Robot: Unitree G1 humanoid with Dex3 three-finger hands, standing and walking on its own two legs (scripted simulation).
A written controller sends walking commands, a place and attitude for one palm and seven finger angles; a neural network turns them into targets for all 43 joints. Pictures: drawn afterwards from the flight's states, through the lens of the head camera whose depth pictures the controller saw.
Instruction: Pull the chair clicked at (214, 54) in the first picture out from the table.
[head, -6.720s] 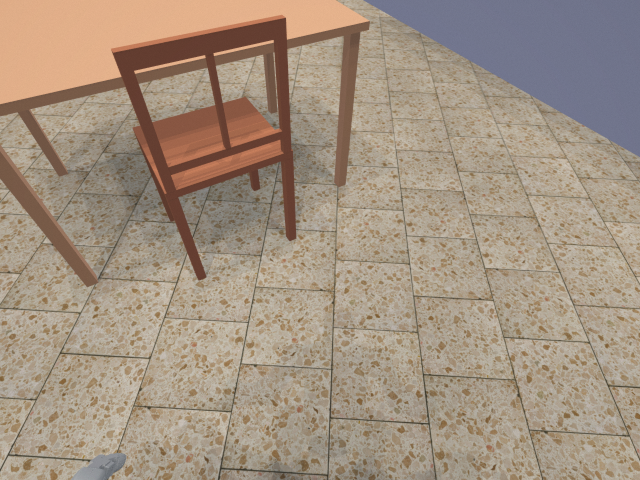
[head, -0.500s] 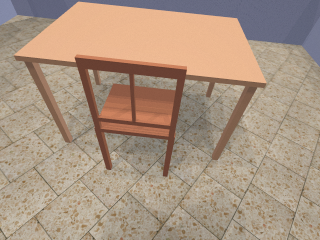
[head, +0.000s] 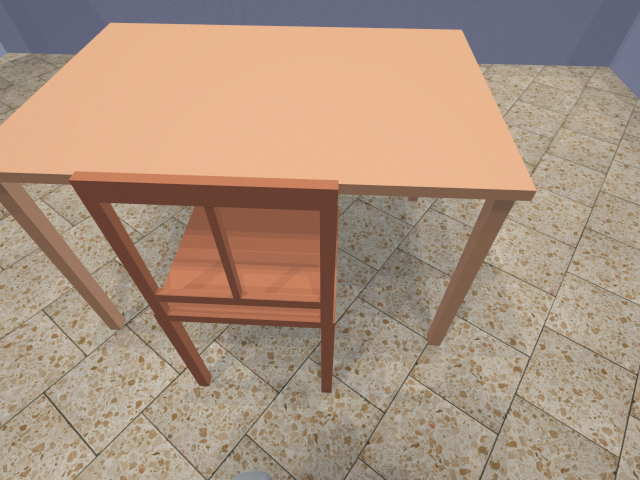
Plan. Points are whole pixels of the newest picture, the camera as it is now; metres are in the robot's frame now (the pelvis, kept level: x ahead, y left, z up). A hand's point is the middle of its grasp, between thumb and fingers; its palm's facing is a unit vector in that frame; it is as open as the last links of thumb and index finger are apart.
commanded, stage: come to a stop and stand still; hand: left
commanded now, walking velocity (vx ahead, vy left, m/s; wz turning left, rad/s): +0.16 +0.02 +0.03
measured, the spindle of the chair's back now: (226, 255) +0.51 +0.20 -0.10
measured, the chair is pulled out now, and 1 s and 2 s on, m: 0.00 0.00 0.00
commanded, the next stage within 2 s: look again from close up in 1.58 s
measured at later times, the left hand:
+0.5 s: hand out of the picture +0.07 +0.20 -0.17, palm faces +0.01 -0.97 -0.25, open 7.3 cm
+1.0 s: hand out of the picture +0.04 +0.17 -0.17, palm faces +0.04 -0.97 -0.25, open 7.3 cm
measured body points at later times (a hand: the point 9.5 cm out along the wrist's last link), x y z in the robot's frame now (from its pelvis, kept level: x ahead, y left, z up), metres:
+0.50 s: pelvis +0.05 +0.01 +0.00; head +0.09 +0.01 +0.45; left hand +0.07 +0.26 -0.15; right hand +0.13 -0.22 -0.15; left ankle +0.11 +0.13 -0.74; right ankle +0.01 -0.11 -0.70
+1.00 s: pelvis +0.04 -0.02 +0.00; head +0.07 -0.03 +0.45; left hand +0.04 +0.22 -0.15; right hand +0.05 -0.26 -0.16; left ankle +0.01 +0.11 -0.74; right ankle +0.02 -0.13 -0.74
